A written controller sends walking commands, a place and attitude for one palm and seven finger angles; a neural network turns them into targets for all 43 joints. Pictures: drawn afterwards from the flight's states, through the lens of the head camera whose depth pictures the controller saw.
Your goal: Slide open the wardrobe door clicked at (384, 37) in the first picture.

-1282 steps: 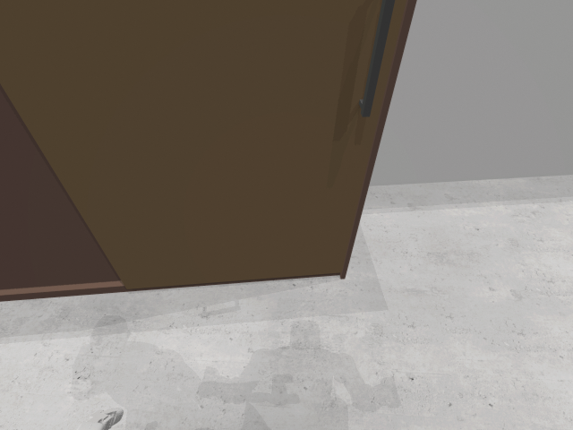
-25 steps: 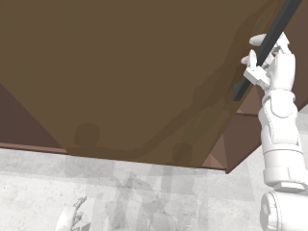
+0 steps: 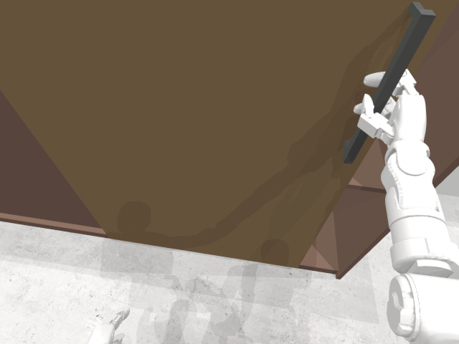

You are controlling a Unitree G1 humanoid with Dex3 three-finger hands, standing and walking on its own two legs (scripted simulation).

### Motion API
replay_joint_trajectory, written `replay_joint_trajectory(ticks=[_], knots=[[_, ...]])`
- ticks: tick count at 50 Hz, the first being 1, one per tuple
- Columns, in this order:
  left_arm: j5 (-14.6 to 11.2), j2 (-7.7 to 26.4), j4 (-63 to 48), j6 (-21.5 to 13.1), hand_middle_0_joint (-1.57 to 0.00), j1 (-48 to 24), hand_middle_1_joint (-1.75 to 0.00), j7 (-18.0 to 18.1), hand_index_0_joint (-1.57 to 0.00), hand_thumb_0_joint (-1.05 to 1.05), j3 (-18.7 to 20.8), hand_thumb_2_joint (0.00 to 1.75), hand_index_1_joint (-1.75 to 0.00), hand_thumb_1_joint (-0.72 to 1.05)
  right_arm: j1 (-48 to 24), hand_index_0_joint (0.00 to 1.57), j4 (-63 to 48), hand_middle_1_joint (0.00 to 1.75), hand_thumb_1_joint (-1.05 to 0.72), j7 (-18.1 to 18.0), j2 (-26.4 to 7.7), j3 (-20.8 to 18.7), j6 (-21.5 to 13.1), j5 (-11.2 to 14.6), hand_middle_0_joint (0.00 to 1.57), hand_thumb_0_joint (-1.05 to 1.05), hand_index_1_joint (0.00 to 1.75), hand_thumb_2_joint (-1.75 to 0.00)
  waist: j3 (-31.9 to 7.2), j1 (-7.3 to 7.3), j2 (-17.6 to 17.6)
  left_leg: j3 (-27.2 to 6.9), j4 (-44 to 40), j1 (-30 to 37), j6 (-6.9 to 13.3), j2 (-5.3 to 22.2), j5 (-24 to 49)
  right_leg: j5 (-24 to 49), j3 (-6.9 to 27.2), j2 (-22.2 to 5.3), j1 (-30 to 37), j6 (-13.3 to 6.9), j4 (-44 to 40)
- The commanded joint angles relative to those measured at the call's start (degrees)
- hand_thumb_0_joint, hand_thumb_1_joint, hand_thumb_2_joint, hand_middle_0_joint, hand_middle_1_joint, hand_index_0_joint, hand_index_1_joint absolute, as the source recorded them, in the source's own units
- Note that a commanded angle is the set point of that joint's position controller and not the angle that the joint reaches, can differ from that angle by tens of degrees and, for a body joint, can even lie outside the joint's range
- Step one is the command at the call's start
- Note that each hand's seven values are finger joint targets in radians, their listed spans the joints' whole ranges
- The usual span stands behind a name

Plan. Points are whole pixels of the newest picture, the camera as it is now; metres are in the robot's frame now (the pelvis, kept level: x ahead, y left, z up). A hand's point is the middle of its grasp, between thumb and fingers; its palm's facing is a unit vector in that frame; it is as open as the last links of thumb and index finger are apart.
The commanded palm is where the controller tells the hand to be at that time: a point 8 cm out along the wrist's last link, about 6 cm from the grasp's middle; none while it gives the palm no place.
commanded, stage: loosen the grip on the handle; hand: right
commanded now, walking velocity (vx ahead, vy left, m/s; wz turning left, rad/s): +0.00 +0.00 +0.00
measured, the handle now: (375, 97) +0.49 -0.21 +0.18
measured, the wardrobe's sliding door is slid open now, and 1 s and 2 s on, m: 0.18 0.18 0.18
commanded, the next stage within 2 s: slip the hand off the handle in 0.56 s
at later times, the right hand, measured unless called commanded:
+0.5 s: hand (367, 116) +0.45 -0.19 +0.17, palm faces +0.19 +0.97 -0.15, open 14.0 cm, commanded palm +0.41 -0.24 +0.18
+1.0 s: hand (393, 120) +0.44 -0.23 +0.18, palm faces +0.25 +0.96 -0.14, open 14.6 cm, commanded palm +0.41 -0.28 +0.17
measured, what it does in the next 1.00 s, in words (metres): stands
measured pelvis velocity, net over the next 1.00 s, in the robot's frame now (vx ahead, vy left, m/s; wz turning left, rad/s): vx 0.01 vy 0.00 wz -0.01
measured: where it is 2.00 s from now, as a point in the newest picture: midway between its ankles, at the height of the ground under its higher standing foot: outside the picture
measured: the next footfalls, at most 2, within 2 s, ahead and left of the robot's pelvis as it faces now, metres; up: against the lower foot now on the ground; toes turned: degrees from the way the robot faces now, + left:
none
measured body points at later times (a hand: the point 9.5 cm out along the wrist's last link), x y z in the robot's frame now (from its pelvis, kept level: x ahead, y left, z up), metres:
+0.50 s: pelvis -0.01 +0.00 -0.01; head +0.01 +0.00 +0.44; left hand +0.03 +0.28 -0.12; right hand +0.43 -0.24 +0.18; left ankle +0.00 +0.11 -0.74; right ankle +0.03 -0.10 -0.74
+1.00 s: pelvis +0.01 +0.00 +0.00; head +0.03 +0.00 +0.45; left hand +0.12 +0.26 -0.10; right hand +0.42 -0.28 +0.19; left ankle +0.00 +0.11 -0.74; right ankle +0.03 -0.10 -0.74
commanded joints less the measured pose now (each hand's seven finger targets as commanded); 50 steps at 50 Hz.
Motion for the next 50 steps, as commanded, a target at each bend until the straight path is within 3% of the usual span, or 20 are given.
replay_joint_trajectory(ticks=[1,2,3,4,7,9,11,13,16,18,19,23,26,32,33,35,39,42,45,50], knots=[[0.19,11.10,-2.92,-8.36,-0.20,5.09,-0.30,-1.14,-0.20,0.00,5.96,0.90,-0.30,0.90,-37.34,0.45,7.01,1.40,-0.66,2.23,-18.57,-13.89,1.59,-3.62,0.45,0.00,1.40,-0.78,-31.38,3.86,10.03,-0.55,3.00,-0.50,1.44,1.10,30.24,26.08,5.18,2.07,9.65,-1.22,-1.43],[0.51,10.59,-3.61,-7.04,-0.20,5.16,-0.30,-1.41,-0.20,0.00,5.32,0.90,-0.30,0.90,-34.10,0.45,2.57,1.40,-0.54,3.59,-12.41,-9.14,0.80,-1.70,0.45,0.00,1.40,-0.73,-34.46,2.94,6.91,-0.39,2.38,-1.78,0.53,0.72,24.99,27.28,7.04,1.24,13.10,0.17,-2.27],[0.84,10.69,-3.01,-7.21,-0.20,4.20,-0.30,-1.23,-0.20,0.00,5.56,0.90,-0.30,0.90,-31.23,0.45,5.05,1.40,-0.42,3.94,-12.86,-11.42,-0.53,-0.44,0.45,0.00,1.40,-0.67,-33.28,0.66,-7.84,-1.23,0.61,-4.71,1.06,1.63,19.80,28.18,6.17,0.87,18.28,1.48,-1.38],[2.04,11.23,-3.56,-7.77,-0.20,4.26,-0.30,-1.56,-0.20,0.00,5.52,0.90,-0.30,0.90,-31.62,0.45,-0.58,1.40,-0.30,3.20,-17.47,-14.49,-2.77,0.50,0.45,0.00,1.40,-0.61,-32.83,-0.37,-10.52,-1.52,-0.91,-5.40,1.38,1.28,15.14,22.74,6.68,0.89,19.03,1.92,-1.85],[1.74,9.58,-4.57,-8.89,-0.20,3.31,-0.30,-2.82,-0.20,0.00,4.62,0.90,-0.30,0.90,-34.59,0.45,-1.17,1.40,0.07,0.73,-7.26,-1.73,-7.96,-3.04,0.45,0.00,1.40,-0.43,-17.93,4.32,-2.74,-1.16,-2.29,-13.63,0.99,0.45,3.44,4.69,7.13,0.57,10.56,-0.23,-3.47],[1.42,10.93,-4.82,-9.45,-0.20,3.40,-0.30,-2.99,-0.20,0.00,4.84,0.90,-0.30,0.90,-33.38,0.45,2.38,1.40,0.31,-0.39,-8.18,-1.24,-9.74,-4.14,0.45,0.00,1.40,-0.32,-13.50,5.31,6.38,-1.61,-3.15,-15.10,0.40,0.72,-1.96,-3.87,7.45,0.58,5.48,-1.31,-4.21],[1.25,11.62,-5.38,-9.85,-0.20,3.37,-0.30,-2.73,-0.20,0.00,4.78,0.90,-0.30,0.90,-35.67,0.42,1.80,1.37,0.55,-1.01,-11.75,-2.69,-11.07,-3.90,0.42,0.00,1.37,-0.20,-16.20,5.01,5.89,-2.70,-2.69,-14.04,0.32,0.80,-6.02,-9.14,7.20,1.49,3.33,-1.30,-4.49],[0.97,11.82,-5.20,-10.18,-0.20,3.66,-0.30,-2.31,-0.20,0.00,4.81,0.90,-0.30,0.90,-36.77,0.40,1.37,1.33,0.55,-0.51,-14.07,-4.15,-12.04,-3.19,0.40,0.00,1.33,-0.20,-19.36,4.28,2.48,-3.54,-2.37,-12.75,0.57,1.11,-6.27,-9.59,6.82,1.81,3.89,-1.18,-3.85],[0.58,11.57,-4.63,-11.05,-0.20,4.52,-0.30,-2.22,-0.20,0.00,4.91,0.90,-0.30,0.90,-38.44,0.36,-0.24,1.28,0.55,0.77,-10.72,-0.57,-11.52,-2.46,0.36,0.00,1.28,-0.20,-23.02,4.81,-2.34,-3.59,-1.78,-13.50,0.74,0.84,-5.18,-9.52,7.21,1.88,7.22,-0.84,-3.66],[0.49,11.80,-4.33,-11.18,-0.20,5.05,-0.30,-2.07,-0.20,0.00,5.01,0.90,-0.30,0.90,-35.97,0.33,-0.17,1.25,0.55,0.68,-10.48,-0.66,-10.60,-1.83,0.33,0.00,1.25,-0.20,-22.86,4.48,-1.02,-3.44,-2.22,-12.61,0.72,0.85,-4.20,-8.27,7.40,1.69,6.74,-1.00,-3.48],[0.44,13.01,-3.83,-10.83,-0.20,5.86,-0.30,-1.58,-0.20,0.00,5.16,0.90,-0.30,0.90,-35.93,0.32,-0.64,1.23,0.55,0.34,-22.35,-9.81,-10.39,-2.13,0.32,0.00,1.23,-0.20,-24.05,2.52,-0.22,-4.05,-2.70,-9.80,0.67,0.91,-4.27,-7.49,7.16,1.67,5.38,-1.19,-3.65],[0.35,11.75,-4.56,-10.58,-0.20,5.28,-0.30,-1.26,-0.20,0.00,4.56,0.90,-0.30,0.90,-34.29,0.26,-3.09,1.17,0.55,0.63,-17.62,-6.96,-9.39,-0.05,0.26,0.00,1.17,-0.20,-22.58,2.54,1.20,-3.82,-3.33,-6.48,0.48,0.76,0.38,-0.94,5.84,1.82,4.35,-1.59,-3.34],[0.65,11.68,-4.76,-10.40,-0.20,5.98,-0.30,-1.45,-0.20,0.00,5.01,0.90,-0.30,0.90,-30.80,0.25,-7.93,1.15,0.55,0.54,-17.79,-8.01,-9.49,-0.09,0.25,0.00,1.15,-0.20,-25.50,1.64,-1.57,-3.06,-2.00,-5.54,0.79,0.27,7.73,7.32,5.68,1.76,8.55,-1.38,-2.55],[0.43,11.26,-5.44,-9.61,-0.20,5.31,-0.30,-1.74,-0.20,0.00,5.11,0.90,-0.30,0.90,-25.79,0.25,-13.13,1.15,0.55,0.34,-15.12,-7.44,-7.53,1.00,0.25,0.00,1.15,-0.20,-24.80,1.53,0.55,-2.53,-2.08,-5.01,0.36,-0.01,11.09,10.50,5.51,1.76,9.99,-1.38,-2.33],[0.52,11.44,-4.26,-9.18,-0.20,6.20,-0.30,-1.42,-0.20,0.00,4.81,0.90,-0.30,0.90,-27.13,0.25,-7.65,1.15,0.55,0.23,-14.54,-6.25,-6.74,0.53,0.25,0.00,1.15,-0.20,-20.01,3.44,3.57,-2.54,-2.69,-6.78,0.01,0.21,10.56,8.99,5.55,1.64,7.30,-1.63,-1.93],[0.46,11.69,-4.44,-8.55,-0.20,6.63,-0.30,-1.37,-0.20,0.00,4.52,0.90,-0.30,0.90,-26.60,0.25,-5.71,1.15,0.55,0.31,-18.71,-9.40,-6.28,-0.04,0.25,0.00,1.15,-0.20,-18.68,2.69,4.81,-2.88,-2.74,-6.35,-0.27,0.44,8.63,6.28,5.55,1.88,4.54,-1.59,-2.37],[0.51,10.69,-5.93,-7.64,-0.20,5.67,-0.30,-1.21,-0.20,0.00,4.44,0.90,-0.30,0.90,-26.57,0.25,-9.61,1.15,0.55,1.00,-19.77,-9.98,-6.27,-1.18,0.25,0.00,1.15,-0.20,-25.64,1.29,-0.69,-3.22,-1.10,-3.61,0.22,0.75,13.33,11.22,5.24,2.51,7.86,-1.58,-1.42],[0.15,10.47,-6.53,-7.05,-0.20,5.25,-0.30,-1.13,-0.20,0.00,4.18,0.90,-0.30,0.90,-23.66,0.25,-9.14,1.15,0.55,2.22,-18.30,-9.61,-5.52,0.29,0.25,0.00,1.15,-0.20,-24.47,1.03,-0.03,-2.78,-1.23,-3.72,0.31,0.52,14.39,12.33,5.31,2.35,8.16,-1.22,-1.32],[-0.05,10.84,-7.18,-6.61,-0.20,4.86,-0.30,-0.75,-0.20,0.00,4.12,0.90,-0.30,0.90,-22.02,0.25,-9.39,1.15,0.55,3.36,-21.24,-12.36,-5.29,1.49,0.25,0.00,1.15,-0.20,-23.72,0.61,2.76,-3.18,-1.46,-1.82,0.00,0.63,16.04,12.05,4.97,2.47,6.31,-1.59,-1.31],[-0.33,10.92,-7.33,-6.21,-0.20,4.91,-0.30,-0.48,-0.20,0.00,4.14,0.90,-0.30,0.90,-23.29,0.25,-10.54,1.15,0.55,5.53,-21.79,-10.92,-6.23,0.80,0.25,0.00,1.15,-0.20,-22.34,1.68,0.77,-3.20,-1.41,-3.86,0.03,0.56,15.67,12.08,5.01,2.44,7.10,-1.81,-0.74]])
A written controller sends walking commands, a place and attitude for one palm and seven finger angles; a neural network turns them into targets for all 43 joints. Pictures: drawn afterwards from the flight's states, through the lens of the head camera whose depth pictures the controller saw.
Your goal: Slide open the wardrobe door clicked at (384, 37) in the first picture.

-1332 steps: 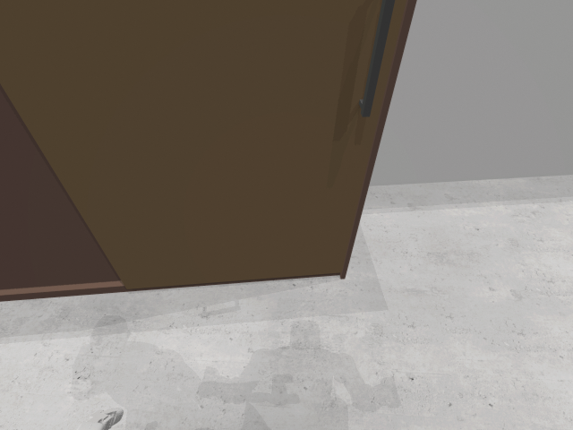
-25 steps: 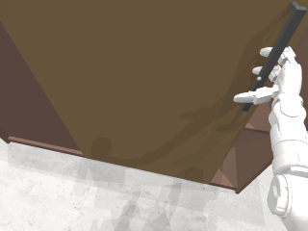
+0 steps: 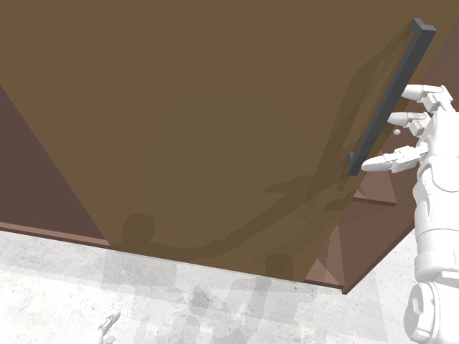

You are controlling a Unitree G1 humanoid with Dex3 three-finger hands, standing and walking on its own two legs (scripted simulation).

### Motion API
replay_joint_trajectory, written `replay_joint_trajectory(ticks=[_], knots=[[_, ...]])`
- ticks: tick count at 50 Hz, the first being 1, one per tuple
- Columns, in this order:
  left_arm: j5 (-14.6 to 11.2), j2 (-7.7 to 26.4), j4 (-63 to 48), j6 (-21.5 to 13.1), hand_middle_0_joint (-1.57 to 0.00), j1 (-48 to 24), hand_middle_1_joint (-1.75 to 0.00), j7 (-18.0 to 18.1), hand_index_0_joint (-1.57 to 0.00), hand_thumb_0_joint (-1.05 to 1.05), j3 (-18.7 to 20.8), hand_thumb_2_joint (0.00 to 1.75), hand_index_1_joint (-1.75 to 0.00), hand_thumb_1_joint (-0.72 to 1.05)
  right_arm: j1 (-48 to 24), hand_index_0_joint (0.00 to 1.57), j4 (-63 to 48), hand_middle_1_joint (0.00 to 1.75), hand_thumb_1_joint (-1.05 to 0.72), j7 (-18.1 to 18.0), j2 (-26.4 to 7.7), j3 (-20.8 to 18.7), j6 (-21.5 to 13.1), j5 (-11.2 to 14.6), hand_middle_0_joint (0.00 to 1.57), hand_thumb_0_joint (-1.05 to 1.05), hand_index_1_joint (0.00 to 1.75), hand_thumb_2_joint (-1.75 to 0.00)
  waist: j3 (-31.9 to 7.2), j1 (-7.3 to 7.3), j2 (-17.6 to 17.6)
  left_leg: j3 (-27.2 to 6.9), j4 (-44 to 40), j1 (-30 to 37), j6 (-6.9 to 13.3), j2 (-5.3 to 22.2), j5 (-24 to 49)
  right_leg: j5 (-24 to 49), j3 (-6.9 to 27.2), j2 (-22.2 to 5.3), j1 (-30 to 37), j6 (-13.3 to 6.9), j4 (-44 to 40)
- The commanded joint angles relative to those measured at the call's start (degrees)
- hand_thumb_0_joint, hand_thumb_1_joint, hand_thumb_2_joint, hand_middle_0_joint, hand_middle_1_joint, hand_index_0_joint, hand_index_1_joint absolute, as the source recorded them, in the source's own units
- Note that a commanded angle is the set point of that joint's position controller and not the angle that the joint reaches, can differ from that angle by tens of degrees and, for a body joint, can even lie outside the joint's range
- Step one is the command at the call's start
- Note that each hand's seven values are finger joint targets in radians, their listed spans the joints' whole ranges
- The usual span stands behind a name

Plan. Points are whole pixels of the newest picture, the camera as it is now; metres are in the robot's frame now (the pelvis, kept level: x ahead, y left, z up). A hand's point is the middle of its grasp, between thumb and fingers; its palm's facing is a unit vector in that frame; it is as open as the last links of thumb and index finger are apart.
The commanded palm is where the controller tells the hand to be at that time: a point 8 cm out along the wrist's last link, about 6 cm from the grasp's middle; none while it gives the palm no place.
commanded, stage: slip the hand off the handle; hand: right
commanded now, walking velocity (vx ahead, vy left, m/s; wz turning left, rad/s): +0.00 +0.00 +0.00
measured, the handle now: (379, 110) +0.48 -0.21 +0.18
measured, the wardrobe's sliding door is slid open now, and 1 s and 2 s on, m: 0.18 0.18 0.18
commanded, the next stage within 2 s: draw the hand back to the body in 0.94 s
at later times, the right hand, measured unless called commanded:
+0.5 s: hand (416, 149) +0.41 -0.26 +0.17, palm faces +0.16 +0.98 -0.12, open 14.7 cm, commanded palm +0.36 -0.30 +0.18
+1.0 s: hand (444, 199) +0.31 -0.26 +0.17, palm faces +0.24 +0.96 -0.13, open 14.7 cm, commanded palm +0.28 -0.30 +0.18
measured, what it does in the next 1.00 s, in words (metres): stands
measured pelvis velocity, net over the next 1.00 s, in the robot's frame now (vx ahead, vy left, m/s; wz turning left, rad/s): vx -0.01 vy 0.00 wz -0.03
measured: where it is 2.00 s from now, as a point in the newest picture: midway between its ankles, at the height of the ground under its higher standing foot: outside the picture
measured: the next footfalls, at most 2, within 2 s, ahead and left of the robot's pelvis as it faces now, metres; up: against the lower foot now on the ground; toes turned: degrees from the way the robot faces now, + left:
none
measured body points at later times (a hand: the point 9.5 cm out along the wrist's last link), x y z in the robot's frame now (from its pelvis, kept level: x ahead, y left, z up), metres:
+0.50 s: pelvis +0.01 -0.01 +0.00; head +0.02 -0.01 +0.45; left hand +0.10 +0.25 -0.11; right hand +0.39 -0.31 +0.18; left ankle -0.01 +0.10 -0.73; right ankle +0.02 -0.11 -0.73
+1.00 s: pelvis -0.01 +0.00 +0.00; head -0.03 +0.00 +0.45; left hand +0.19 +0.22 -0.07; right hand +0.29 -0.31 +0.18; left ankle -0.01 +0.10 -0.73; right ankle +0.02 -0.11 -0.73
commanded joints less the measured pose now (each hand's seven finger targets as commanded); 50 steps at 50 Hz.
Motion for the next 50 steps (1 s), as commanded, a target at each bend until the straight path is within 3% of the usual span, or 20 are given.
replay_joint_trajectory(ticks=[1,2,4,7,10,12,13,14,15,17,18,23,29,30,33,35,38,42,47,50], knots=[[-0.05,8.99,-5.70,-1.62,-0.20,1.37,-0.30,0.95,-0.20,0.00,2.94,0.90,-0.30,0.90,-27.15,0.25,-13.44,1.15,0.55,0.92,-17.25,-2.97,-4.45,0.67,0.25,0.00,1.15,-0.20,-15.79,0.30,-1.47,-3.26,-4.15,0.93,-0.27,-0.29,16.86,12.48,4.62,1.34,11.99,-1.52,-1.45],[-0.21,8.96,-5.80,-1.68,-0.20,1.29,-0.30,0.99,-0.20,0.00,2.99,0.90,-0.30,0.90,-27.55,0.25,-13.69,1.15,0.55,1.75,-15.94,-1.70,-4.51,1.04,0.25,0.00,1.15,-0.20,-15.85,0.70,-2.41,-3.33,-4.37,0.31,-0.23,-0.34,16.35,12.19,4.68,1.42,12.62,-1.53,-1.36],[-0.30,9.42,-5.39,-1.54,-0.20,1.85,-0.30,1.30,-0.20,0.00,3.30,0.90,-0.30,0.90,-26.53,0.25,-13.23,1.15,0.55,3.28,-18.13,-3.79,-4.54,2.12,0.25,0.00,1.15,-0.20,-17.41,0.60,-1.30,-3.43,-4.33,1.09,-0.28,-0.42,17.66,13.40,4.78,1.35,13.14,-1.71,-0.88],[-0.57,9.56,-4.91,-1.53,-0.20,2.10,-0.30,1.69,-0.20,0.00,2.91,0.90,-0.30,0.90,-28.64,0.25,-10.42,1.15,0.55,5.50,-17.36,-2.40,-4.04,3.36,0.25,0.00,1.15,-0.20,-14.30,1.31,-2.01,-3.16,-4.99,-1.05,-0.31,-0.39,14.47,10.10,5.12,1.46,11.68,-1.52,-1.18],[-0.48,10.10,-4.44,-1.35,-0.20,2.93,-0.30,2.08,-0.20,0.00,3.03,0.90,-0.30,0.90,-27.65,0.25,-7.99,1.15,0.55,6.70,-22.45,-6.04,-4.10,3.29,0.25,0.00,1.15,-0.20,-15.24,0.89,-1.94,-3.38,-4.59,-0.50,-0.35,-0.31,14.88,10.54,5.17,1.53,10.78,-1.72,-0.68],[-0.42,10.14,-4.34,-1.36,-0.20,3.43,-0.30,2.07,-0.20,0.00,2.95,0.90,-0.30,0.90,-30.33,0.25,-8.34,1.15,0.55,7.47,-21.87,-4.66,-4.77,3.18,0.25,0.00,1.15,-0.20,-15.36,1.52,-2.48,-2.99,-4.25,-1.78,-0.24,-0.45,14.11,10.65,5.72,1.44,11.23,-1.60,-0.57],[-0.42,9.76,-5.28,-1.62,-0.20,3.19,-0.30,1.95,-0.20,0.00,3.03,0.90,-0.30,0.90,-27.94,0.25,-10.28,1.15,0.55,7.94,-19.13,-3.06,-5.30,3.93,0.25,0.00,1.15,-0.20,-16.54,1.03,-4.42,-2.85,-4.01,-1.67,-0.02,-0.62,15.03,12.34,5.55,1.53,12.60,-1.81,-0.07],[-0.31,10.01,-5.22,-1.66,-0.20,3.33,-0.30,1.76,-0.20,0.00,3.34,0.90,-0.30,0.90,-26.06,0.25,-11.96,1.15,0.55,8.04,-20.35,-4.61,-5.62,4.06,0.25,0.00,1.15,-0.20,-18.98,0.18,-5.49,-2.69,-3.46,-1.73,0.18,-0.78,15.63,13.97,6.04,1.24,14.48,-1.46,0.08],[-0.20,9.93,-5.69,-1.75,-0.20,3.23,-0.30,1.57,-0.20,0.00,3.44,0.90,-0.30,0.90,-23.31,0.25,-13.57,1.15,0.55,8.30,-18.90,-4.04,-5.83,4.39,0.25,0.00,1.15,-0.20,-20.83,-0.41,-6.85,-2.47,-2.94,-1.65,0.39,-0.96,16.66,16.39,6.30,1.13,16.51,-1.19,0.26],[-0.40,9.75,-6.75,-1.88,-0.20,2.62,-0.30,1.05,-0.20,0.00,3.61,0.90,-0.30,0.90,-18.51,0.25,-17.63,1.15,0.55,8.64,-15.19,-2.26,-5.75,5.72,0.25,0.00,1.15,-0.20,-21.52,-0.93,-7.29,-1.86,-2.62,-2.28,0.49,-1.27,17.03,19.10,6.87,0.64,18.60,-0.84,0.31],[-0.42,9.72,-7.13,-2.07,-0.20,2.78,-0.30,1.05,-0.20,0.00,3.63,0.90,-0.30,0.90,-15.41,0.25,-18.02,1.15,0.55,8.65,-14.33,-2.65,-5.43,6.82,0.25,0.00,1.15,-0.20,-21.04,-1.31,-4.19,-1.41,-2.57,-1.27,0.47,-1.48,17.89,20.51,6.94,0.54,17.86,-1.14,0.49],[-0.66,9.90,-9.17,-1.95,-0.20,-0.18,-0.30,0.95,-0.20,0.00,3.52,0.90,-0.30,0.90,-5.72,0.25,-26.83,1.15,0.55,6.23,-19.76,-9.85,-1.43,7.88,0.25,0.00,1.15,-0.20,-17.37,-4.37,-0.88,-1.52,-2.76,3.51,0.22,-1.18,19.62,19.16,5.56,0.71,12.93,-1.40,-1.26],[-0.35,8.41,-10.28,-2.62,-0.20,-3.39,-0.30,1.04,-0.20,0.00,2.91,0.90,-0.30,0.90,-2.11,0.25,-39.31,1.15,0.55,3.13,-17.10,-8.63,0.70,6.22,0.25,0.00,1.15,-0.20,-15.92,-4.11,-3.80,-1.36,-3.01,2.31,0.13,-1.42,17.84,19.70,5.90,0.16,15.56,-1.07,-2.08],[-0.37,8.20,-10.39,-2.76,-0.20,-3.97,-0.30,1.10,-0.20,0.00,2.63,0.90,-0.30,0.90,-2.30,0.25,-40.44,1.15,0.55,3.24,-15.37,-7.01,0.92,6.28,0.25,0.00,1.15,-0.20,-15.72,-3.52,-5.13,-1.41,-3.30,1.42,0.08,-1.44,16.45,18.14,5.91,0.23,16.20,-0.91,-2.25],[-0.78,7.97,-9.83,-3.30,-0.20,-4.98,-0.30,1.94,-0.20,0.00,2.30,0.90,-0.30,0.90,-3.64,0.25,-41.09,1.15,0.55,4.35,-11.70,-3.30,1.97,6.98,0.25,0.00,1.15,-0.20,-12.63,-1.80,-3.64,-1.04,-4.49,-0.19,0.09,-1.52,12.96,13.66,6.34,0.14,16.07,-0.94,-2.64],[-0.84,7.89,-9.67,-3.67,-0.20,-5.92,-0.30,2.33,-0.20,0.00,2.04,0.90,-0.30,0.90,-1.48,0.25,-40.89,1.15,0.55,5.10,-10.79,-2.49,3.43,7.37,0.25,0.00,1.15,-0.20,-12.02,-2.20,-5.91,-1.02,-4.94,-1.09,0.23,-1.30,10.95,11.43,7.04,0.24,16.74,-0.56,-3.45],[-1.27,7.73,-9.75,-4.07,-0.20,-6.75,-0.30,2.87,-0.20,0.00,1.67,0.90,-0.30,0.90,1.14,0.25,-40.59,1.15,0.55,6.15,-8.18,-0.18,5.36,8.30,0.25,0.00,1.15,-0.20,-10.31,-2.04,-3.64,-0.81,-5.85,-1.17,0.17,-1.14,9.40,8.56,7.31,0.51,15.84,-0.68,-3.77],[-1.25,7.68,-9.82,-4.35,-0.20,-8.26,-0.30,3.22,-0.20,0.00,1.15,0.90,-0.30,0.90,2.22,0.25,-40.97,1.15,0.55,5.84,-10.23,-2.45,6.76,8.87,0.25,0.00,1.15,-0.20,-9.43,-2.98,-0.93,-0.78,-6.41,-0.20,0.11,-0.87,7.71,6.08,7.85,0.82,14.61,-0.60,-4.78],[-0.72,6.72,-10.55,-5.27,-0.20,-10.08,-0.30,2.63,-0.20,0.00,0.68,0.90,-0.30,0.90,6.82,0.25,-47.80,1.15,0.55,4.46,-10.91,-4.27,4.60,8.73,0.25,0.00,1.15,-0.20,-12.26,-4.56,-3.51,-1.01,-6.09,2.51,0.28,-0.81,9.77,8.99,6.96,1.16,16.20,-0.53,-4.50],[-0.75,6.59,-9.82,-5.57,-0.20,-10.52,-0.30,2.79,-0.20,0.00,0.28,0.90,-0.30,0.90,4.00,0.25,-47.39,1.15,0.55,4.00,-10.39,-2.99,4.21,8.32,0.25,0.00,1.15,-0.20,-8.81,-3.43,-4.12,-1.09,-6.74,0.83,0.15,-0.91,7.71,6.60,7.06,1.06,15.31,-0.52,-4.96]])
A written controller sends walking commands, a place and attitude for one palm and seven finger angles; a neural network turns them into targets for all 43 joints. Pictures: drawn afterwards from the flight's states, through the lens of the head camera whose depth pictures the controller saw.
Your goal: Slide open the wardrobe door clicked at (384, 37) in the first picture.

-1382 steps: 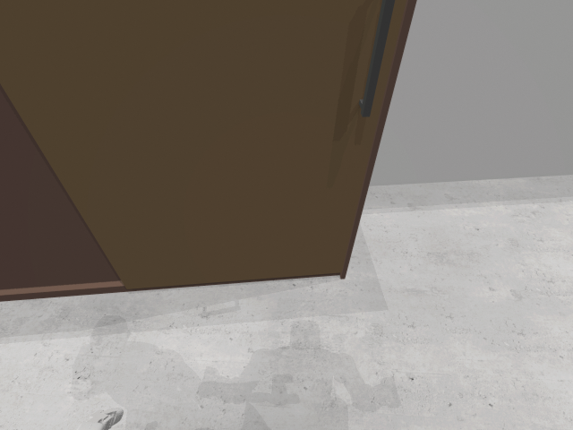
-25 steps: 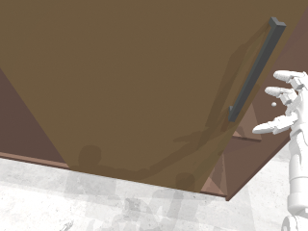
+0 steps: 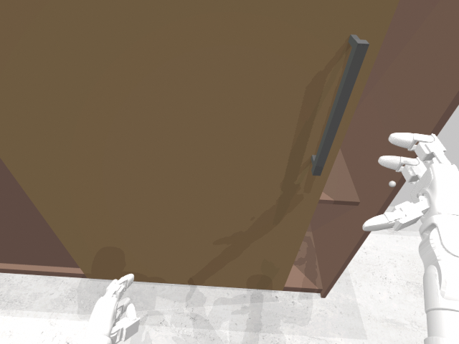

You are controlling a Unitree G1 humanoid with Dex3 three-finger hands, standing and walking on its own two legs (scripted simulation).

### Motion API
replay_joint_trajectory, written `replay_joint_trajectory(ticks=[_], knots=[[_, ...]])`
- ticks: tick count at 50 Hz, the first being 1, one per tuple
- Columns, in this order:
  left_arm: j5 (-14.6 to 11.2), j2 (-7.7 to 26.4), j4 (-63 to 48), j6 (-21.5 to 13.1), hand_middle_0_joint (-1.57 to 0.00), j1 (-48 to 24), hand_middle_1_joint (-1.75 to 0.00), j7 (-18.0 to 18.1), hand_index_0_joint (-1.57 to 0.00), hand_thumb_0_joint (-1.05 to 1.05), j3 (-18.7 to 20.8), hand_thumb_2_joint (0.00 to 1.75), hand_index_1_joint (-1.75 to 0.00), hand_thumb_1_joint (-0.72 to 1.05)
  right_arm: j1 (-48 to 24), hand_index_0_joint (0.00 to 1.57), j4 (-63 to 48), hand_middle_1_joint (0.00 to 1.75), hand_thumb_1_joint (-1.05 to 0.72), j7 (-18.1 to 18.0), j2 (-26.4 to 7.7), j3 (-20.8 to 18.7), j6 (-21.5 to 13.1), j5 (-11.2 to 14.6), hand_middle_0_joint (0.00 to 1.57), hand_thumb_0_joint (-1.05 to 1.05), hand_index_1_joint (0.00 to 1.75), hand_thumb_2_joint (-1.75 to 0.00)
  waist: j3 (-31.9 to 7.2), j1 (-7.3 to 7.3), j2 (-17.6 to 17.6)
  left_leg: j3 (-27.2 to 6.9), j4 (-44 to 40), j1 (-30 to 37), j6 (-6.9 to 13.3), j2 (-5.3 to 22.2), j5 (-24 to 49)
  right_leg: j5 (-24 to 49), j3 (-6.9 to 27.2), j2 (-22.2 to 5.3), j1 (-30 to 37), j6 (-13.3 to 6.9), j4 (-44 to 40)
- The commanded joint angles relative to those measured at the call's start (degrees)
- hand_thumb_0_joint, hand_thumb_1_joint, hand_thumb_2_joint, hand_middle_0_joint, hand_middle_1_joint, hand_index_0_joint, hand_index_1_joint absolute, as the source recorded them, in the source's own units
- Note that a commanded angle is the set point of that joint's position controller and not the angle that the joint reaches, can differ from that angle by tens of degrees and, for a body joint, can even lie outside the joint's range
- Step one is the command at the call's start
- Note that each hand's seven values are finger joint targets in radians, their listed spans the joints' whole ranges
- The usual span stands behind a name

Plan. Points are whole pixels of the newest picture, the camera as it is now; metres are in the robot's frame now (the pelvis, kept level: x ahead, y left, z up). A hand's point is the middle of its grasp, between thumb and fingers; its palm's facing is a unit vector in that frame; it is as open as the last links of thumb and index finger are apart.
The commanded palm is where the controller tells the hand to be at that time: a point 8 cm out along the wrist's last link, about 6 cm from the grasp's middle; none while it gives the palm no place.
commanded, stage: draw the hand back to the body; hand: right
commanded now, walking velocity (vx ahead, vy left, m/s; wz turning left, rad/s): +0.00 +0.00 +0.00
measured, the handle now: (332, 114) +0.50 -0.19 +0.18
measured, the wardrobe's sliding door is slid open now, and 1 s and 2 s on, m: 0.18 0.18 0.18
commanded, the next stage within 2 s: step back with the hand held close in 1.64 s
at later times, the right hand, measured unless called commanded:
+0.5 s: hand (410, 216) +0.26 -0.25 +0.16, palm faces +0.13 +0.99 -0.02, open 14.7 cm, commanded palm +0.23 -0.29 +0.18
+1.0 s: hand (435, 230) +0.24 -0.27 +0.17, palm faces +0.45 +0.84 -0.31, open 11.5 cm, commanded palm +0.19 -0.30 +0.18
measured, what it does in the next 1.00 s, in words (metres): stands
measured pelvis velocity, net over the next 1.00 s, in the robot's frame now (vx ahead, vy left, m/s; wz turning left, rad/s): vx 0.02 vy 0.00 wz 0.01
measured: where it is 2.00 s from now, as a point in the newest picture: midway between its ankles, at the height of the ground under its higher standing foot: outside the picture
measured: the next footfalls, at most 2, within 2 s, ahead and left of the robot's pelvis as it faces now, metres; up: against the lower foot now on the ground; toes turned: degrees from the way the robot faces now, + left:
none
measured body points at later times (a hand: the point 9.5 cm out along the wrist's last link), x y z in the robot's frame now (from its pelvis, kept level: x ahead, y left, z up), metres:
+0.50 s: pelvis +0.00 +0.01 +0.00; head -0.05 +0.03 +0.45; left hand +0.19 +0.24 -0.06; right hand +0.25 -0.30 +0.17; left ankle -0.01 +0.11 -0.73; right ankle +0.04 -0.10 -0.73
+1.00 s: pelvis +0.02 +0.00 +0.01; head -0.01 +0.01 +0.46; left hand +0.20 +0.22 -0.08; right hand +0.21 -0.31 +0.19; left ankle -0.01 +0.11 -0.73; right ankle +0.04 -0.10 -0.73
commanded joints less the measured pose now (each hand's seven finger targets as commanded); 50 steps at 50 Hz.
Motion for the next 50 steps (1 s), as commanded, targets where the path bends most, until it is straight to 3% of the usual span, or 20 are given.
replay_joint_trajectory(ticks=[1,3,4,5,8,11,16,19,22,28,29,30,31,33,38,39,41,45,46,50], knots=[[0.32,7.59,-7.01,-3.23,-0.20,-5.09,-0.30,0.76,-0.20,0.00,2.35,0.90,-0.30,0.90,-23.40,0.25,-13.81,1.15,0.55,-1.22,-13.35,-3.90,-4.72,0.61,0.25,0.00,1.15,-0.20,-8.11,1.78,-2.87,-2.61,-5.64,-4.96,0.39,-1.51,6.30,4.79,5.55,0.25,10.51,-0.25,-4.70],[0.25,7.77,-6.84,-3.35,-0.20,-5.36,-0.30,1.17,-0.20,0.00,2.27,0.90,-0.30,0.90,-23.63,0.25,-12.94,1.15,0.55,-1.09,-13.57,-3.83,-4.12,0.91,0.25,0.00,1.15,-0.20,-7.19,1.91,-2.48,-3.08,-6.55,-5.02,0.20,-1.34,4.60,2.51,5.21,0.39,9.72,-0.46,-4.81],[-1.10,9.40,-6.59,-3.71,-0.20,-6.99,-0.30,2.20,-0.20,0.00,1.73,0.90,-0.30,0.90,-23.35,0.25,-4.03,1.15,0.55,4.64,-13.28,-4.98,2.10,8.46,0.25,0.00,1.15,-0.20,-8.91,2.17,-0.99,-3.97,-8.11,-0.69,0.49,-0.80,5.70,0.76,5.52,0.80,9.88,-0.67,-5.95],[-1.67,9.10,-7.28,-3.89,-0.20,-7.56,-0.30,2.96,-0.20,0.00,1.42,0.90,-0.30,0.90,-25.88,0.25,-6.72,1.15,0.55,7.73,-16.99,-7.30,5.02,9.83,0.25,0.00,1.15,-0.20,-9.44,1.06,-0.05,-4.07,-8.90,1.09,0.27,-0.43,6.08,1.11,5.56,0.87,9.75,-0.87,-6.33],[-1.84,8.57,-8.74,-4.20,-0.20,-8.75,-0.30,3.68,-0.20,0.00,1.02,0.90,-0.30,0.90,-23.87,0.25,-6.48,1.15,0.55,11.25,-21.28,-10.60,10.14,9.66,0.25,0.00,1.15,-0.20,-10.23,-0.30,-1.60,-5.22,-9.17,2.25,-0.15,0.28,7.75,3.82,4.93,1.38,9.36,-1.15,-5.70],[-1.41,7.45,-10.20,-5.09,-0.20,-8.33,-0.30,2.04,-0.20,0.00,1.02,0.90,-0.30,0.90,-18.93,0.25,-11.93,1.15,0.55,9.81,-18.33,-9.89,8.54,8.77,0.25,0.00,1.15,-0.20,-9.23,-0.74,-3.91,-4.22,-8.23,0.94,0.42,0.03,9.45,6.29,5.25,1.03,10.49,-0.68,-5.77],[-1.46,8.02,-10.49,-6.17,-0.20,-7.43,-0.30,0.65,-0.20,0.00,1.70,0.90,-0.30,0.90,-9.05,0.25,-13.66,1.15,0.55,10.32,-14.98,-10.53,5.88,11.13,0.25,0.00,1.15,-0.20,-7.65,-0.58,2.69,-3.87,-7.75,-0.08,-0.57,-0.53,10.77,6.11,4.47,0.83,10.08,-0.86,-5.19],[-1.72,8.33,-10.55,-6.25,-0.20,-7.71,-0.30,0.68,-0.20,0.00,1.95,0.90,-0.30,0.90,-6.65,0.25,-15.62,1.15,0.55,10.42,-15.29,-10.69,7.78,10.88,0.25,0.00,1.15,-0.20,-5.28,-0.77,0.44,-4.16,-8.25,-1.56,-0.91,-0.33,8.29,4.41,4.20,0.89,9.23,-0.85,-5.18],[-1.46,8.03,-11.13,-6.53,-0.20,-8.28,-0.30,0.98,-0.20,0.00,1.89,0.90,-0.30,0.90,-8.01,0.25,-21.75,1.15,0.55,9.40,-15.51,-10.27,8.95,9.82,0.25,0.00,1.15,-0.20,-5.88,-0.65,-3.06,-4.02,-8.47,-2.08,-0.57,-0.53,6.80,4.20,4.72,0.97,10.73,-0.96,-5.65],[-0.81,7.27,-10.32,-7.78,-0.20,-8.53,-0.30,1.77,-0.20,0.00,1.26,0.90,-0.30,0.90,-7.22,0.24,-29.45,1.04,0.37,8.14,-16.69,-11.96,5.57,10.30,0.24,0.00,1.04,-0.29,-7.27,-0.43,-3.24,-3.72,-9.18,-0.24,-0.55,-1.13,6.43,4.94,4.95,0.96,12.98,-0.89,-5.69],[1.96,7.34,-8.92,-7.93,-0.20,-9.29,-0.30,1.13,-0.20,0.00,1.81,0.90,-0.30,0.90,-5.35,0.24,-31.52,1.02,0.33,-1.40,-20.22,-11.50,1.29,1.98,0.24,0.00,1.02,-0.31,2.03,-0.93,-4.10,-6.26,-14.14,-4.31,-0.55,0.18,3.65,2.38,4.28,1.52,9.15,-0.46,-6.33],[2.18,7.17,-7.83,-7.93,-0.20,-8.83,-0.30,0.89,-0.20,0.00,1.90,0.90,-0.30,0.90,0.61,0.24,-27.37,1.00,0.30,-5.21,-12.87,-8.03,-0.08,1.35,0.24,0.00,1.00,-0.32,3.24,-0.03,-2.39,-4.93,-13.89,-4.35,-0.36,0.62,1.43,0.65,4.46,1.26,9.20,-0.19,-7.07],[2.11,7.14,-7.91,-7.75,-0.20,-8.60,-0.30,0.52,-0.20,0.00,1.86,0.90,-0.30,0.90,4.36,0.24,-26.46,0.98,0.26,-6.80,-9.92,-6.15,-0.68,0.79,0.24,0.00,0.98,-0.34,3.81,-0.18,-1.20,-4.43,-13.30,-4.48,-0.33,0.47,0.87,-0.41,4.88,0.98,9.37,-0.14,-7.59],[2.29,7.37,-7.41,-6.56,-0.20,-8.18,-0.30,0.18,-0.20,0.00,2.46,0.90,-0.30,0.90,8.25,0.24,-27.84,0.94,0.19,-9.17,-9.74,-5.71,-2.42,-0.77,0.24,0.00,0.94,-0.37,1.11,-0.58,-0.17,-4.17,-12.85,-1.81,-0.29,0.20,1.32,-0.52,4.50,0.66,10.62,-0.39,-8.78],[2.96,7.15,-7.21,-5.18,-0.20,-8.27,-0.30,0.15,-0.20,0.00,2.89,0.90,-0.30,0.90,9.54,0.23,-34.04,0.83,0.01,-12.63,-11.01,-6.31,-6.14,-3.04,0.23,0.00,0.83,-0.46,-4.54,-0.63,-0.94,-4.07,-11.92,2.64,-0.24,0.00,4.30,2.11,4.20,0.40,13.85,-0.59,-10.13],[3.16,7.05,-7.47,-5.13,-0.20,-8.39,-0.30,0.11,-0.20,0.00,2.98,0.90,-0.30,0.90,9.76,0.23,-36.46,0.81,-0.03,-13.11,-11.21,-6.52,-6.72,-3.51,0.23,0.00,0.81,-0.48,-6.38,-0.75,-2.67,-4.11,-11.51,3.64,-0.08,0.00,5.64,3.36,4.36,0.42,14.97,-0.57,-10.34],[3.45,6.80,-7.26,-4.96,-0.20,-8.51,-0.30,0.16,-0.20,0.00,3.02,0.90,-0.30,0.90,11.46,0.23,-38.39,0.77,-0.10,-13.96,-11.65,-7.04,-7.33,-4.18,0.23,0.00,0.77,-0.51,-6.75,-0.92,-3.34,-3.82,-11.19,4.58,0.10,-0.13,8.49,6.04,4.30,0.57,15.80,-0.53,-10.21],[3.72,6.43,-6.92,-4.23,-0.20,-8.64,-0.30,-0.01,-0.20,0.00,3.10,0.90,-0.30,0.90,16.46,0.22,-39.13,0.68,-0.25,-14.46,-10.75,-7.16,-7.50,-4.76,0.22,0.00,0.68,-0.58,-3.77,-1.14,-3.21,-3.32,-11.13,5.35,0.19,-0.19,11.68,9.35,4.13,0.51,15.27,-0.27,-10.37],[3.68,6.39,-6.92,-3.87,-0.20,-8.75,-0.30,-0.10,-0.20,0.00,3.12,0.90,-0.30,0.90,18.38,0.22,-38.17,0.66,-0.28,-14.38,-10.38,-7.27,-7.39,-4.65,0.22,0.00,0.66,-0.60,-2.47,-1.29,-1.05,-3.13,-11.37,4.89,0.08,-0.35,11.54,9.38,4.25,0.38,14.93,-0.26,-10.63],[3.66,6.23,-7.32,-2.54,-0.20,-8.51,-0.30,-0.59,-0.20,0.00,3.50,0.90,-0.30,0.90,24.81,0.22,-37.35,0.58,-0.43,-13.79,-9.17,-7.43,-7.04,-4.58,0.22,0.00,0.58,-0.67,-0.32,-1.57,0.47,-3.04,-11.18,5.53,-0.03,-0.29,13.96,12.08,3.85,0.10,14.31,-0.26,-10.69]])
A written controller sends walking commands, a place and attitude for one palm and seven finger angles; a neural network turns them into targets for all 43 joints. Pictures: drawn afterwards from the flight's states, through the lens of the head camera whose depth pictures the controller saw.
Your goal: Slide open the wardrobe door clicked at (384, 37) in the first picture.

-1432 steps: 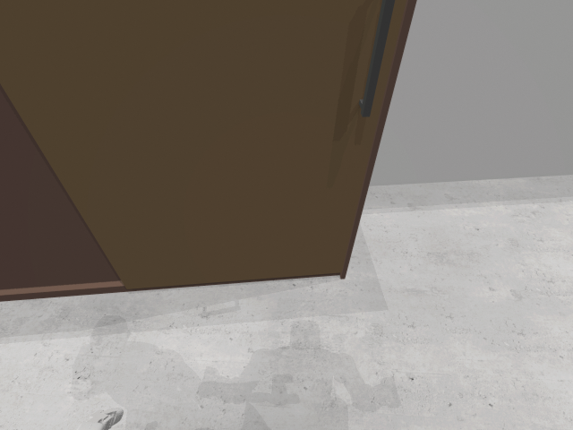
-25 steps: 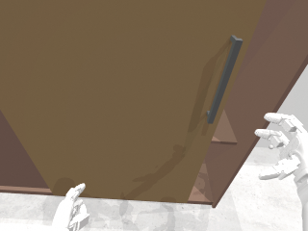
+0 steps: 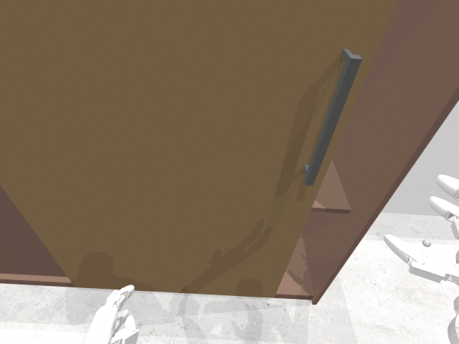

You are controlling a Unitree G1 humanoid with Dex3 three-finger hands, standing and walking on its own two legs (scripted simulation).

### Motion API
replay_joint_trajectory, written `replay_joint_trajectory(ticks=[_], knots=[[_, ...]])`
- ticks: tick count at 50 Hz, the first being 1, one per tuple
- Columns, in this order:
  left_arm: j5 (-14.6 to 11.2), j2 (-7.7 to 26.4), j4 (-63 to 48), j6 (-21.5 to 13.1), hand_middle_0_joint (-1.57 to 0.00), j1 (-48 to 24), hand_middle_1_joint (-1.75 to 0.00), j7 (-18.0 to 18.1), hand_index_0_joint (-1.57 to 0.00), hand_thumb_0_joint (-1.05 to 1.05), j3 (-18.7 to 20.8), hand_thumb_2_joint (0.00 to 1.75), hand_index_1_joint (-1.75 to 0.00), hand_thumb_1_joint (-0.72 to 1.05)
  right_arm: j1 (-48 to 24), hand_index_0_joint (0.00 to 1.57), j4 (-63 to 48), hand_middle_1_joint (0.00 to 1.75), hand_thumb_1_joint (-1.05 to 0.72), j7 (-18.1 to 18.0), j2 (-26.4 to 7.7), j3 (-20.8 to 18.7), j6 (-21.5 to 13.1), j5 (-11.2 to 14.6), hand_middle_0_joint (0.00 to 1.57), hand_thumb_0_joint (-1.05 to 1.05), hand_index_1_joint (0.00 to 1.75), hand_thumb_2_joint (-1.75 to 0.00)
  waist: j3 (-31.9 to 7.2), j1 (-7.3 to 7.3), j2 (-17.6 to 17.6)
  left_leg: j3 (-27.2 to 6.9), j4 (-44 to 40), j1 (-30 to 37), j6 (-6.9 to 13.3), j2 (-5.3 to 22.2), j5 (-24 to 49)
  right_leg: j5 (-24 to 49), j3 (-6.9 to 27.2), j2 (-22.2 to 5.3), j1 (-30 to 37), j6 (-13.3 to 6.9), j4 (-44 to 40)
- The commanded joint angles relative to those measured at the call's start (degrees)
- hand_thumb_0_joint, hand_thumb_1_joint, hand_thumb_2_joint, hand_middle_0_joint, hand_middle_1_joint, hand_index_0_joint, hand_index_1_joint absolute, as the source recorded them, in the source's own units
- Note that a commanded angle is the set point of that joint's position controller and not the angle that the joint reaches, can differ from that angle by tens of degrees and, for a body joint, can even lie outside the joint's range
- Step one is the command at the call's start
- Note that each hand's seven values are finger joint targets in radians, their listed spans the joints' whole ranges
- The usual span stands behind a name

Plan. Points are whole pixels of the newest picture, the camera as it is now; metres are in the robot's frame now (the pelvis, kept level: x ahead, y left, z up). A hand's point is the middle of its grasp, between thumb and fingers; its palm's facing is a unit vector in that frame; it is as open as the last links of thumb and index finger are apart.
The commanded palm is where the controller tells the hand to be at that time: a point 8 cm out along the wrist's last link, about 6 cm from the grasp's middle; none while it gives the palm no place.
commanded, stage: draw the hand back to the body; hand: right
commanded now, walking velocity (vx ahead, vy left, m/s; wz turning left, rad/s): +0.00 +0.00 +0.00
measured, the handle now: (325, 126) +0.48 -0.19 +0.17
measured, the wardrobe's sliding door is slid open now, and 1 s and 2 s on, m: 0.18 0.18 0.18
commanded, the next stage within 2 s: step back with the hand held close in 0.64 s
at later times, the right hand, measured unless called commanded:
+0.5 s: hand (440, 262) +0.19 -0.27 +0.15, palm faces +0.48 +0.80 -0.35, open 7.6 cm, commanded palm +0.14 -0.30 +0.17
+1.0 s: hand (432, 265) +0.19 -0.27 +0.15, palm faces +0.39 +0.81 -0.43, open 7.4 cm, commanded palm +0.13 -0.31 +0.17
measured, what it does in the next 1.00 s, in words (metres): stands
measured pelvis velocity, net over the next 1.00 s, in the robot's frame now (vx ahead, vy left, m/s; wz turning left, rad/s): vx -0.01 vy -0.01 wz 0.01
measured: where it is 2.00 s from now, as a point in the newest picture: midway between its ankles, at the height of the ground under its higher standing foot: outside the picture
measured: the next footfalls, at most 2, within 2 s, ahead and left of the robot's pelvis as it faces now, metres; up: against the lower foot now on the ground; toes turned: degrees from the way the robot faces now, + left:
left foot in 1.78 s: -0.14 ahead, +0.09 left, +0.00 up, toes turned -7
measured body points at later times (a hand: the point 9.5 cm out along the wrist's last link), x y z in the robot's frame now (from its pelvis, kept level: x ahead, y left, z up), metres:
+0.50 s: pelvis +0.01 +0.00 +0.00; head -0.02 +0.02 +0.45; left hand +0.21 +0.21 -0.08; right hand +0.16 -0.31 +0.17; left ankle -0.03 +0.11 -0.74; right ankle +0.02 -0.10 -0.74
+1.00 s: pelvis -0.01 -0.01 +0.00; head -0.01 +0.00 +0.45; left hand +0.17 +0.23 -0.08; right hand +0.17 -0.31 +0.17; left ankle -0.03 +0.11 -0.74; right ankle +0.02 -0.10 -0.74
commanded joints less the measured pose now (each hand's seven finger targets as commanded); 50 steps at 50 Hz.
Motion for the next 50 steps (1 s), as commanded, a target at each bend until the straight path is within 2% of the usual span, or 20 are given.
replay_joint_trajectory(ticks=[1,4,7,11,13,18,23,27,29,31,33,37,38,39,40,41,42,45,48,50], knots=[[0.25,6.89,-10.71,-2.00,-0.20,-8.98,-0.30,0.09,-0.20,0.00,2.69,0.90,-0.30,0.90,-2.97,0.22,-11.35,0.55,-0.47,-0.60,-10.55,-6.59,-3.26,0.51,0.22,0.00,0.55,-0.69,-2.70,-0.19,2.14,-2.16,-3.85,-3.75,0.54,-0.62,12.36,10.87,4.54,-0.91,3.94,-0.06,-3.48],[0.20,6.77,-11.40,-1.36,-0.20,-8.85,-0.30,-0.16,-0.20,0.00,2.90,0.90,-0.30,0.90,-0.46,0.21,-13.13,0.49,-0.57,-0.30,-10.34,-6.76,-3.29,0.52,0.21,0.00,0.49,-0.74,-3.19,-0.21,1.38,-2.20,-3.89,-3.17,0.50,-0.52,12.71,11.56,4.41,-1.00,4.27,0.00,-3.51],[0.37,6.60,-11.88,-1.33,-0.20,-8.78,-0.30,-0.35,-0.20,0.00,3.05,0.90,-0.30,0.90,-0.31,0.21,-18.35,0.43,-0.68,-0.53,-11.19,-7.31,-3.70,0.09,0.21,0.00,0.43,-0.80,-5.69,-0.21,-2.35,-2.37,-3.43,-2.50,0.62,-0.57,14.14,13.75,4.39,-0.92,5.74,0.19,-2.84],[0.56,6.33,-12.05,-1.46,-0.20,-8.74,-0.30,-0.33,-0.20,0.00,3.05,0.90,-0.30,0.90,2.12,0.20,-20.76,0.34,-0.83,-0.96,-11.44,-7.75,-3.58,-0.10,0.20,0.00,0.34,-0.87,-5.08,-0.10,-2.21,-2.23,-3.66,-2.54,0.56,-0.64,14.84,14.26,4.29,-0.86,5.46,0.23,-2.51],[0.59,6.49,-12.12,-1.53,-0.20,-8.71,-0.30,-0.18,-0.20,0.00,3.18,0.90,-0.30,0.90,3.76,0.20,-20.88,0.30,-0.90,-1.12,-12.11,-8.59,-3.35,-0.10,0.20,0.00,0.30,-0.90,-4.25,-0.23,-0.87,-2.01,-3.93,-2.76,0.52,-0.72,14.71,14.06,4.29,-0.89,5.04,0.18,-2.47],[0.45,6.56,-11.56,-1.04,-0.20,-8.29,-0.30,0.11,-0.20,0.00,3.05,0.90,-0.30,0.90,1.79,0.20,-18.12,0.30,-0.90,-1.24,-10.17,-6.89,-2.59,-0.21,0.20,0.00,0.30,-0.90,-1.27,0.51,0.23,-1.84,-4.66,-4.58,0.48,-0.80,12.08,11.48,4.43,-0.99,4.34,0.22,-3.17],[0.58,6.62,-11.58,-0.99,-0.20,-8.34,-0.30,0.26,-0.20,0.00,3.04,0.90,-0.30,0.90,1.59,0.20,-18.39,0.30,-0.90,-1.41,-10.22,-6.76,-2.58,-0.38,0.20,0.00,0.30,-0.90,-3.78,0.14,-0.61,-1.86,-4.30,-3.50,0.57,-0.83,11.72,11.51,4.74,-1.01,5.70,0.20,-3.46],[0.76,6.30,-11.70,-1.09,-0.20,-8.95,-0.30,0.25,-0.20,0.00,2.89,0.90,-0.30,0.90,1.06,0.20,-19.31,0.30,-0.90,-1.48,-10.66,-7.17,-2.87,-0.25,0.20,0.00,0.30,-0.90,-3.85,-0.08,0.29,-2.03,-4.66,-3.02,0.52,-0.72,10.84,9.93,4.88,-0.75,5.20,0.16,-3.70],[0.80,6.09,-11.63,-1.24,-0.20,-9.18,-0.30,0.32,-0.20,0.00,2.80,0.90,-0.30,0.90,1.71,0.20,-19.52,0.30,-0.90,-1.51,-10.89,-7.43,-2.94,-0.32,0.20,0.00,0.30,-0.90,-3.24,-0.14,-1.60,-2.16,-4.81,-2.93,0.56,-0.61,11.55,10.40,4.65,-0.72,5.25,0.16,-3.62],[0.86,5.98,-11.44,-1.18,-0.20,-9.09,-0.30,0.28,-0.20,0.00,2.79,0.90,-0.30,0.90,2.38,0.20,-18.93,0.30,-0.90,-1.46,-10.90,-7.82,-2.93,-0.13,0.20,0.00,0.30,-0.90,-3.07,-0.23,-1.16,-2.15,-4.97,-2.90,0.51,-0.54,11.82,10.37,4.51,-0.70,4.98,0.17,-3.52],[0.78,6.24,-11.54,-1.04,-0.20,-9.29,-0.30,0.31,-0.20,0.00,2.85,0.90,-0.30,0.90,2.71,0.20,-17.88,0.30,-0.90,-1.32,-11.34,-8.28,-2.69,0.03,0.20,0.00,0.30,-0.90,-1.53,-0.25,1.23,-1.99,-5.67,-3.07,0.44,-0.66,11.13,9.51,4.56,-0.77,4.14,0.11,-3.67],[0.53,5.99,-11.35,-0.70,-0.20,-9.58,-0.30,0.47,-0.20,0.00,2.91,0.90,-0.30,0.90,1.96,0.20,-16.77,0.30,-0.90,-1.01,-10.16,-7.30,-2.90,0.23,0.20,0.00,0.30,-0.90,0.92,0.16,0.52,-2.51,-6.96,-5.02,0.23,-0.52,7.76,6.51,4.09,-0.80,4.10,-0.10,-4.03],[0.45,6.32,-11.14,-0.82,-0.20,-9.32,-0.30,0.52,-0.20,0.00,3.07,0.90,-0.30,0.90,-0.41,0.20,-16.99,0.30,-0.90,-1.25,-11.70,-8.37,-3.11,0.16,0.20,0.00,0.30,-0.90,-0.44,0.31,-0.61,-2.49,-7.11,-4.32,0.32,-0.46,7.13,5.98,4.15,-0.77,4.43,0.03,-4.27],[0.00,7.46,-13.64,0.27,-0.20,-9.75,-0.30,0.27,-0.20,0.00,3.18,0.90,-0.30,0.90,-7.10,0.20,-22.40,0.30,-0.90,-1.92,-18.34,-13.99,-5.50,-0.68,0.20,0.00,0.30,-0.90,3.02,2.09,-0.53,-7.09,-10.02,-10.43,-0.34,2.83,9.00,2.42,4.72,-2.13,-0.41,-1.12,-0.86],[0.30,6.37,-12.60,1.00,-0.20,-9.15,-0.30,0.36,-0.20,0.00,2.99,0.90,-0.30,0.90,-1.06,0.20,-18.19,0.30,-0.90,-1.68,-13.81,-10.63,-5.89,-0.78,0.20,0.00,0.30,-0.90,1.24,2.45,2.36,-7.48,-9.69,-10.83,-0.08,4.59,9.83,2.60,5.22,-1.85,-0.38,-1.20,1.02],[0.43,6.21,-13.14,1.51,-0.20,-9.22,-0.30,0.24,-0.20,0.00,3.01,0.90,-0.30,0.90,1.88,0.20,-16.95,0.30,-0.90,-1.53,-12.11,-8.85,-5.64,-1.10,0.20,0.00,0.30,-0.90,1.41,2.26,3.54,-7.95,-9.77,-11.78,-0.42,5.28,10.81,3.44,4.90,-1.73,-0.28,-1.17,1.93],[0.42,6.20,-13.52,2.07,-0.20,-8.69,-0.30,0.05,-0.20,0.00,3.03,0.90,-0.30,0.90,3.31,0.20,-17.31,0.30,-0.90,-1.63,-11.62,-8.36,-5.73,-1.36,0.20,0.00,0.30,-0.90,-0.31,2.30,3.77,-7.70,-8.96,-11.11,-0.53,5.75,12.32,4.62,4.59,-1.78,-0.60,-1.09,2.62],[0.20,6.69,-14.68,3.27,-0.20,-7.85,-0.30,0.16,-0.20,0.00,3.67,0.90,-0.30,0.90,6.99,0.20,-19.31,0.30,-0.90,-1.93,-11.65,-8.58,-6.36,-1.44,0.20,0.00,0.30,-0.90,-5.86,2.59,0.68,-6.08,-4.53,-8.51,-0.75,5.45,19.97,12.00,4.39,-2.59,0.27,-0.95,2.87],[0.05,7.22,-15.96,4.25,-0.20,-7.55,-0.30,0.54,-0.20,0.00,4.19,0.90,-0.30,0.90,10.37,0.20,-22.14,0.30,-0.90,-2.42,-14.19,-11.33,-6.79,-1.19,0.20,0.00,0.30,-0.90,-10.16,2.49,0.02,-4.74,-0.66,-6.43,-0.93,4.18,23.49,19.85,5.36,-3.59,1.11,-0.97,2.49],[-0.23,7.01,-16.87,4.98,-0.20,-7.23,-0.30,0.62,-0.20,0.00,4.39,0.90,-0.30,0.90,12.10,0.20,-23.37,0.30,-0.90,-2.64,-14.82,-12.44,-6.98,-0.93,0.20,0.00,0.30,-0.90,-11.33,2.54,1.89,-4.84,0.66,-6.00,-1.04,3.49,23.95,21.39,5.68,-4.20,0.38,-1.01,2.51]])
